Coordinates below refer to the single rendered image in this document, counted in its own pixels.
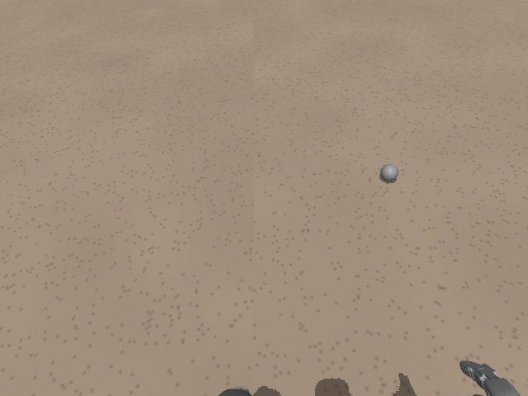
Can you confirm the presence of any right robot hand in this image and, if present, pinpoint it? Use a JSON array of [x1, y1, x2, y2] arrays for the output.
[[460, 361, 520, 396]]

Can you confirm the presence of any ball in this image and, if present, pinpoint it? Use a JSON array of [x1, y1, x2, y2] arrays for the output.
[[380, 164, 398, 182]]

